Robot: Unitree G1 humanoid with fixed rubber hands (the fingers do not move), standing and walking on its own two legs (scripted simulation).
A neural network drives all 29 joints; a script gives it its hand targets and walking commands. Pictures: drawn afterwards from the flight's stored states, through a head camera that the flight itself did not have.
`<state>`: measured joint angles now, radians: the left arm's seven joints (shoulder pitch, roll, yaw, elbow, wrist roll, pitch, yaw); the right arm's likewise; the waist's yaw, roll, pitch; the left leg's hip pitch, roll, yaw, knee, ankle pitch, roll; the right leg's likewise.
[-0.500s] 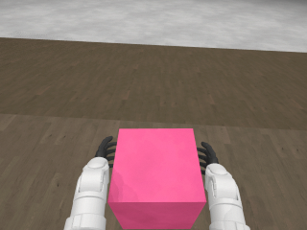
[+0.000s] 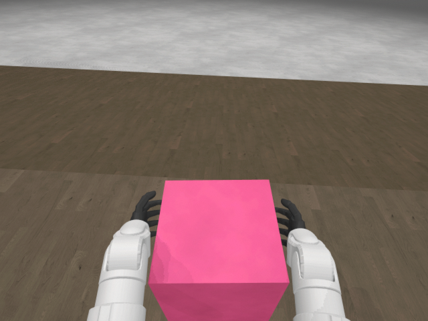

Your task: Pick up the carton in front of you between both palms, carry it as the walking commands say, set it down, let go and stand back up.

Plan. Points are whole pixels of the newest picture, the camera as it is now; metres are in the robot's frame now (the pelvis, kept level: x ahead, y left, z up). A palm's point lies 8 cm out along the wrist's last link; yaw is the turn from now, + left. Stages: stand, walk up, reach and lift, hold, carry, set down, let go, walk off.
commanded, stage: hold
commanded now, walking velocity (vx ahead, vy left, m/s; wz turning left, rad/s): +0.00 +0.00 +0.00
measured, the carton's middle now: (217, 255) +0.28 +0.00 -0.03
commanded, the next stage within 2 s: carry in 0.82 s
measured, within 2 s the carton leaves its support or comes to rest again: neither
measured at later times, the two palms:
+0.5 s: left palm (140, 227) +0.29 +0.15 +0.05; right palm (296, 235) +0.28 -0.15 +0.05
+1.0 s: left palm (135, 216) +0.31 +0.16 +0.06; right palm (288, 221) +0.31 -0.14 +0.06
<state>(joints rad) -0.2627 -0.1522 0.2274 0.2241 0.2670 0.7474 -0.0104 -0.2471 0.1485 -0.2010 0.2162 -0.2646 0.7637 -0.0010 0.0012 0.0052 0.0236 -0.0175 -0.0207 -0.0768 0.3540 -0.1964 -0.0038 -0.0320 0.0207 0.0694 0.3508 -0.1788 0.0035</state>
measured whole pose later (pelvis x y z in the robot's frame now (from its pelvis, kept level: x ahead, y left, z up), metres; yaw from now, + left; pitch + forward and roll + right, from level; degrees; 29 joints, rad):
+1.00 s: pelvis +0.02 +0.01 -0.01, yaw +3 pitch +0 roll +0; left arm -0.23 -0.14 0.16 0.07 0.22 0.83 0.02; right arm -0.20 0.13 -0.16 0.06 -0.19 0.84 -0.03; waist -0.01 -0.02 -0.12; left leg -0.24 0.00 0.00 0.52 -0.34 0.00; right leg -0.22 0.00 0.03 0.47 -0.25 0.00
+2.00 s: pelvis +0.56 +0.06 +0.01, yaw +1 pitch +5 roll -2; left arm -0.12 -0.13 0.08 -0.33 0.11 1.14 0.08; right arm -0.09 0.13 -0.09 -0.33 -0.09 1.14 -0.09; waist -0.03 0.00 -0.05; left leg -0.18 0.04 0.23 0.28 -0.20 0.06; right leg -0.60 -0.10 -0.10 0.92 -0.20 -0.01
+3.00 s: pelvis +1.21 +0.08 -0.01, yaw +2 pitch +6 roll -2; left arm -0.67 -0.03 0.23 0.04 0.08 1.16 0.11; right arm -0.63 0.03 -0.22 0.05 -0.05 1.15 -0.13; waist -0.03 -0.01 0.08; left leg -0.31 0.00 0.16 0.47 -0.27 0.10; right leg -0.68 -0.05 -0.02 0.98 -0.27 -0.04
